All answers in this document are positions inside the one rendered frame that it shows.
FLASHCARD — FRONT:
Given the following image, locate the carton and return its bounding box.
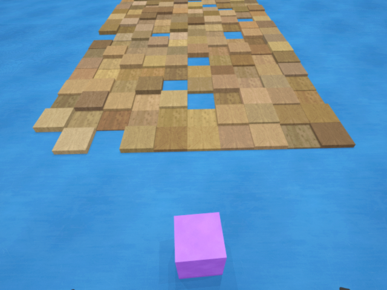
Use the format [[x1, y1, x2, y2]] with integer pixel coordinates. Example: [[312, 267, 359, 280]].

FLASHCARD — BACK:
[[174, 212, 227, 279]]

